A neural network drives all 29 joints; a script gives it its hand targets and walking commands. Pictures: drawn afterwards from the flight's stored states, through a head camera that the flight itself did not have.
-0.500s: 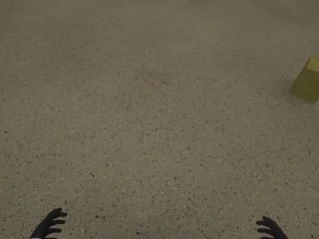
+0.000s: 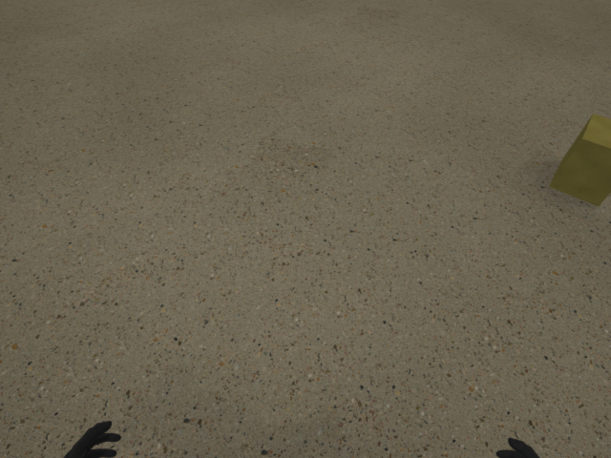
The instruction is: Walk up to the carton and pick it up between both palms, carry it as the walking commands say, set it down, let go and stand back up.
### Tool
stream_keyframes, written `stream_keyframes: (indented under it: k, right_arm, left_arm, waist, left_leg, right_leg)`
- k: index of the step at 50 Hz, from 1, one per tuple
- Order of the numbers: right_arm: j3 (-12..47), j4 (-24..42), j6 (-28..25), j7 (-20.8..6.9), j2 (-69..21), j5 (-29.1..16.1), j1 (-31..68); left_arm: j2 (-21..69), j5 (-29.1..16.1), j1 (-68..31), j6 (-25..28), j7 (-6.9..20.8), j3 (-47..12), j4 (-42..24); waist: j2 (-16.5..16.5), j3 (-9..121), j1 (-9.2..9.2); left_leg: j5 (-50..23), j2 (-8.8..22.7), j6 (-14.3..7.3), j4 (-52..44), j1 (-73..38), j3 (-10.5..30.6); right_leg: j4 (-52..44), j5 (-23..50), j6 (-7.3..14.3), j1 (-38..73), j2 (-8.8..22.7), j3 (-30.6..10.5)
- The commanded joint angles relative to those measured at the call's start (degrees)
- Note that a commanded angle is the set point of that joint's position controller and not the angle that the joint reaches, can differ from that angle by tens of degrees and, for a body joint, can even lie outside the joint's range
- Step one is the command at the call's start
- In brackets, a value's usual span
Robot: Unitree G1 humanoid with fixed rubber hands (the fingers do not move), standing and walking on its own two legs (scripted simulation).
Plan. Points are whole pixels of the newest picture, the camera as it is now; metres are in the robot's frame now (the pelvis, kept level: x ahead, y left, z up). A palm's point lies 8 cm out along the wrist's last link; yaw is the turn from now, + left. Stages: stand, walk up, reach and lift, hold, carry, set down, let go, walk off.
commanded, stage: stand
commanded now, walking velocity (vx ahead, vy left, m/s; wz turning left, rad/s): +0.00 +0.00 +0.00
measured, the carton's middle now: (595, 159) +1.58 -1.41 -0.63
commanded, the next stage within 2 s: walk up in 0.96 s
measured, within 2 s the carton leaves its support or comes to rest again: neither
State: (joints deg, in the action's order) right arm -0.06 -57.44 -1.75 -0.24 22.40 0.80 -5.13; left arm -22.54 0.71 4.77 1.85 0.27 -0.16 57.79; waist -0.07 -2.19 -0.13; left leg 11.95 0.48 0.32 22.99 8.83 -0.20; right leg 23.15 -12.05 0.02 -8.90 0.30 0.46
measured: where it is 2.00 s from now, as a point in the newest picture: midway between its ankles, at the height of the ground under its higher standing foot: (372, 448)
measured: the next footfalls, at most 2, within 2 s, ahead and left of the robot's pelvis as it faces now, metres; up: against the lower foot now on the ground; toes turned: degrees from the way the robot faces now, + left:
right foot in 1.46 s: +0.14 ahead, -0.25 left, +0.00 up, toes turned -24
left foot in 1.82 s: +0.41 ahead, -0.11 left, +0.00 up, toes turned -20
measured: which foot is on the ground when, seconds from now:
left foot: down 0.00-1.00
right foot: down 0.00-1.00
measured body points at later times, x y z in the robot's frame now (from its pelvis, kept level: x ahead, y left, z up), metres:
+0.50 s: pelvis +0.00 +0.00 +0.00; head +0.01 +0.00 +0.45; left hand +0.11 +0.32 -0.11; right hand +0.11 -0.32 -0.11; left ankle +0.01 +0.12 -0.74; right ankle +0.01 -0.12 -0.74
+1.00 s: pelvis +0.01 +0.00 +0.00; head +0.01 +0.00 +0.45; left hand +0.12 +0.32 -0.11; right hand +0.11 -0.32 -0.11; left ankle +0.01 +0.12 -0.74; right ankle +0.01 -0.12 -0.74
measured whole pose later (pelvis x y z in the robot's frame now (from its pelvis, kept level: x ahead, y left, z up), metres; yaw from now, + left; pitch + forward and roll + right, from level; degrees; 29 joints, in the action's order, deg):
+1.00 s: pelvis +0.01 +0.00 +0.00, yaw +0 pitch -2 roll +0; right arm -0.2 -60.7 -1.1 0.0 22.8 0.6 -4.9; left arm -22.8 0.6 4.6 1.2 0.0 0.0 60.9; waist -0.1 -2.3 -0.1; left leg 10.6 0.7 0.6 19.2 6.6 -0.3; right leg 19.4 -10.7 0.1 -6.7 0.1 0.4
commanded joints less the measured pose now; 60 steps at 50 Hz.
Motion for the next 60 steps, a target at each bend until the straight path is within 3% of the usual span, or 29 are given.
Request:
stream_keyframes:
  k: [1,57,58,59,60]
  right_arm:
    - [-1.84,1.72,-0.53,0.25,9.66,-0.03,2.58]
    - [-1.9,-0.97,0.17,0.54,10.37,-0.17,2.12]
    - [-7.43,3.15,-2.0,-0.16,21.21,0.28,-0.51]
    - [-8.5,1.47,-2.66,0.11,22.48,0.3,-8.4]
    - [-9.68,2.67,-3.29,0.62,23.47,0.66,-10.03]
  left_arm:
    - [-9.78,-0.03,-2.69,0.53,-0.26,1.83,-1.8]
    - [-10.31,-0.15,-2.15,-0.14,-0.6,1.91,0.73]
    - [-17.18,1.69,-1.73,-1.33,2.81,6.3,-8.3]
    - [-15.93,1.94,-8.14,-1.73,5.33,6.38,-10.44]
    - [-12.98,2.33,-12.86,-1.86,6.63,6.13,-14.51]
  waist:
    - [0.02,3.17,0.02]
    - [0.02,3.33,0.01]
    - [1.15,5.29,0.85]
    - [-1.62,4.51,5.21]
    - [-9.62,2.27,7.66]
  left_leg:
    - [-5.23,6.24,-2.01,-4.7,-0.47,5.47]
    - [-8.95,7.07,-1.61,-6.63,-2.99,5.12]
    - [15.87,8.85,-5.9,-0.45,-12.68,3.31]
    - [26.19,14.29,-8.88,-4.84,-18.45,10.4]
    - [28.14,24.73,-12.3,-13.94,-19.54,18.67]
  right_leg:
    - [-4.91,5.11,1.98,0.33,6.45,-5.76]
    - [-6.91,9.17,1.7,2.54,7.05,-5.66]
    - [-1.23,-14.46,4.2,-15.71,5.11,-10.43]
    - [8.78,-20.53,3.25,-28.32,4.46,-8.55]
    - [24.42,-12.8,1.61,-38.55,3.82,-2.71]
